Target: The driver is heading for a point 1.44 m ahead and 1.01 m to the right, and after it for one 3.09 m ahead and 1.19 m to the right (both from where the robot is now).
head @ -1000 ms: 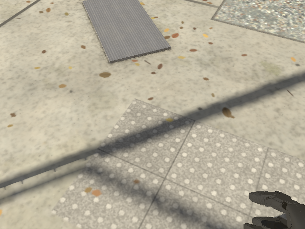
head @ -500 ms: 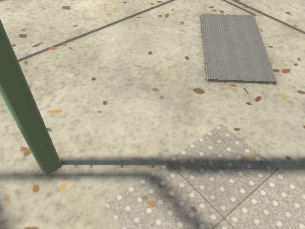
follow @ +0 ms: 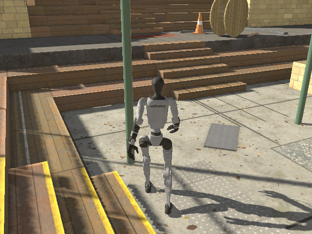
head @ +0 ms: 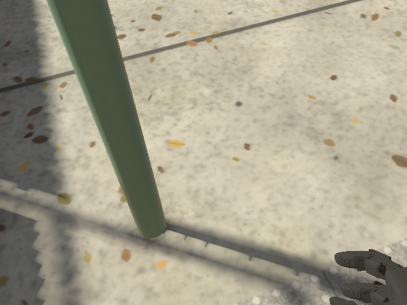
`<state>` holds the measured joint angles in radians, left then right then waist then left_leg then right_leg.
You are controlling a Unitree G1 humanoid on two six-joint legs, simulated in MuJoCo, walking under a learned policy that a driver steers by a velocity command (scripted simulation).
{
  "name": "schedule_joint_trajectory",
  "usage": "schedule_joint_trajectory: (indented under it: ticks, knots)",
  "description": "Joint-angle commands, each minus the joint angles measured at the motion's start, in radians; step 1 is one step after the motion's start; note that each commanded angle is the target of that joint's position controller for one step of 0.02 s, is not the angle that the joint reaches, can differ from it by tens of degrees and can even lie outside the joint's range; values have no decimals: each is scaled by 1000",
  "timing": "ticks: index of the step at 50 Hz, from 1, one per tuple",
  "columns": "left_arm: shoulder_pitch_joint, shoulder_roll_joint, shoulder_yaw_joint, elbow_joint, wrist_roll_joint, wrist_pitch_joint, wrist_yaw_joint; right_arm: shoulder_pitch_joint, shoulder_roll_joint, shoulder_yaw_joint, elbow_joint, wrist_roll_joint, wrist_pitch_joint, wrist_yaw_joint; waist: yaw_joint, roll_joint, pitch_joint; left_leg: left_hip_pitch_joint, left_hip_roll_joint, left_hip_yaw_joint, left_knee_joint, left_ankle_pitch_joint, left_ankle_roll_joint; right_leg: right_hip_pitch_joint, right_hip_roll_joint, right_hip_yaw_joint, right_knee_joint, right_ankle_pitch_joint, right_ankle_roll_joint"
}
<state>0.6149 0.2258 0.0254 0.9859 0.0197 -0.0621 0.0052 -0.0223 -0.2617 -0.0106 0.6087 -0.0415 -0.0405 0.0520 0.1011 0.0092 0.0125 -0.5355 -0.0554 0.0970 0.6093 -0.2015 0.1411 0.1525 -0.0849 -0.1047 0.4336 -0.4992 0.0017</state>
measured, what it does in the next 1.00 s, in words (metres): walks ahead, turning right: right foot, then left foot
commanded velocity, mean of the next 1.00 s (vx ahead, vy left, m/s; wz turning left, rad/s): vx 0.99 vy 0.00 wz -0.71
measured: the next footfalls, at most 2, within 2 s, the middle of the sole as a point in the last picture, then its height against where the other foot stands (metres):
right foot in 0.42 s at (260, 263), level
left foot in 0.84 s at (251, 152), level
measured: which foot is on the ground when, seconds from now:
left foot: down 0.00-0.42, up 0.44-0.82, down 0.84-1.00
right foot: up 0.00-0.40, down 0.42-0.84, up 0.86-1.00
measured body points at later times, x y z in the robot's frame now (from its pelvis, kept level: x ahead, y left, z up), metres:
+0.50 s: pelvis +0.46 -0.02 -0.01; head +0.49 -0.02 +0.44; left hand +0.61 +0.24 -0.14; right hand +0.48 -0.28 -0.14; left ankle +0.28 +0.14 -0.55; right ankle +0.55 -0.05 -0.71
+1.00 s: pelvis +0.92 -0.10 +0.02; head +0.94 -0.12 +0.47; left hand +1.23 +0.02 -0.07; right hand +0.79 -0.38 -0.08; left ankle +1.01 +0.01 -0.71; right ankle +0.79 -0.12 -0.59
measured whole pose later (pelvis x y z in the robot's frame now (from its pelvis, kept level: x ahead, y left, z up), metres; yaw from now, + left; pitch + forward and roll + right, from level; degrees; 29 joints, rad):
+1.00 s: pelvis +0.92 -0.10 +0.02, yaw -45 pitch +2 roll +2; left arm 0.20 0.38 0.09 0.71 0.04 -0.01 -0.05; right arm 0.28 -0.31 -0.04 0.74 -0.05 -0.07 -0.01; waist 0.01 -0.06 0.01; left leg -0.26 0.03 0.08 0.49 -0.27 -0.04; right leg -0.56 0.01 0.02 1.38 -0.31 -0.12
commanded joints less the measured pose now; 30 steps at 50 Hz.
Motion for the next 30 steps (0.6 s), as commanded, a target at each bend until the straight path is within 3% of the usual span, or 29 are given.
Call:
schedule_joint_trajectory:
  ticks: [1,2,3,4,5,6,7,8,9,11,12,13,14,16,17,18,19,20,21,22,23,24,25,26,27,28,29,30]
  knots:
    - [-62,62,9,-153,-21,-30,-25,493,-287,-94,80,-14,-16,-49,-242,172,-390,1074,437,-806,-222,-665,180,-869,88,92,962,58,-88]
    - [-225,177,43,-179,-21,-36,-16,487,-241,-86,97,1,-19,-54,-277,53,-293,971,413,-855,-317,-590,122,-968,79,213,1019,121,-127]
    - [-278,159,42,-202,-28,-38,-17,427,-201,-75,127,-2,-23,-58,-219,25,-100,794,385,-643,-328,-381,98,-990,34,199,974,228,-131]
    - [-267,129,30,-190,-19,-32,-21,367,-150,-67,133,-3,-33,-60,-168,-44,-30,632,359,-527,-374,-251,75,-930,-16,189,903,273,-127]
    - [-234,99,26,-168,-8,-14,-29,332,-124,-57,137,2,-44,-64,-121,-14,23,544,312,-424,-411,-193,42,-893,-30,190,872,286,-114]
    - [-186,79,19,-154,3,5,-38,328,-91,-47,147,14,-53,-67,-87,55,39,462,289,-355,-444,-160,28,-844,-46,192,851,288,-101]
    - [-185,70,20,-141,6,23,-47,332,-59,-39,162,23,-63,-64,-70,64,67,434,267,-291,-467,-109,12,-849,-52,191,849,286,-95]
    - [-217,63,21,-145,7,38,-54,343,-46,-35,182,33,-71,-62,-62,55,100,432,240,-216,-491,-41,-11,-903,-49,180,861,303,-93]
    - [-273,56,23,-173,7,45,-63,357,-53,-32,186,31,-82,-47,-63,89,122,430,237,-151,-496,85,-29,-945,-45,163,820,321,-85]
    - [-397,44,15,-221,-2,41,-67,364,-39,-26,203,26,-97,-35,-65,97,169,366,178,4,-518,362,-59,-939,-19,100,704,424,-80]
    - [-432,44,11,-229,-10,36,-69,365,-27,-22,210,23,-101,-34,-68,84,168,353,140,68,-520,489,-84,-906,10,52,638,487,-85]
    - [-457,39,3,-249,-15,26,-75,349,-53,-24,211,25,-104,-45,-51,96,158,316,153,106,-534,559,-89,-823,2,34,535,566,-102]
    - [-486,46,1,-253,-17,21,-83,352,-56,-21,218,33,-107,-55,-54,58,160,317,150,138,-550,629,-100,-763,22,-11,449,626,-114]
    - [-482,53,-1,-244,-19,24,-95,387,-103,-18,229,40,-112,-87,-50,54,94,423,179,165,-466,1040,-137,-642,104,-73,344,694,-139]
    - [-446,65,0,-251,-6,23,-94,360,-155,-32,218,46,-121,-90,-4,84,84,432,236,159,-403,1140,-138,-568,102,-71,318,713,-159]
    - [-373,116,14,-214,-3,30,-86,350,-182,-44,212,42,-110,-100,29,85,30,512,240,154,-304,1308,-145,-504,158,-105,317,644,-169]
    - [-240,158,31,-176,-5,29,-69,330,-219,-63,194,32,-89,-106,98,63,-38,522,240,140,-94,1385,-156,-372,202,-124,328,582,-182]
    - [-16,210,56,-112,-6,36,-56,253,-248,-75,167,17,-66,-112,216,66,-135,457,248,117,201,1389,-155,-154,206,-74,322,518,-217]
    - [142,255,85,-71,-11,41,-43,184,-245,-78,168,20,-47,-106,305,-3,-168,340,155,146,684,961,-144,6,141,45,166,521,-300]
    - [51,269,97,-58,-31,56,-29,147,-71,-33,123,0,-63,-80,161,-273,-17,-76,-53,88,1101,-245,-147,59,94,204,261,707,-323]
    - [-47,320,95,-103,-4,50,-30,323,-5,-5,49,23,-75,-82,-19,-261,-187,-318,-30,-124,1265,-344,-162,227,-72,616,185,644,-499]
    - [-77,290,101,-143,-3,50,-18,315,-46,7,21,6,-99,-74,-4,-138,-251,-370,4,-230,1160,-271,-135,201,-171,908,-93,147,-524]
    - [-164,224,87,-160,8,45,-15,248,-109,2,31,-4,-102,-60,-34,38,-103,-352,72,-224,989,-176,-117,20,-150,891,-208,-34,-455]
    - [-217,209,81,-161,2,39,-16,203,-105,0,27,-20,-90,-57,-82,75,-13,-296,105,-212,894,-162,-124,-159,-109,816,-233,-6,-411]
    - [-230,215,77,-171,0,20,-12,203,-104,7,23,-33,-64,-57,-111,74,28,-237,125,-218,834,-167,-144,-289,-79,775,-234,83,-407]
    - [-239,200,70,-169,-5,4,-10,190,-103,10,23,-35,-33,-58,-132,98,72,-185,154,-211,756,-162,-171,-418,-40,708,-256,126,-396]
    - [-218,194,66,-163,-5,-3,-7,173,-89,10,9,-31,-34,-60,-139,131,95,-160,176,-210,693,-192,-200,-512,-33,688,-273,134,-403]
    - [-227,214,71,-170,-9,-13,-6,117,-82,16,-14,-26,-38,-58,-131,136,115,-138,196,-188,579,-123,-219,-567,-1,635,-297,187,-395]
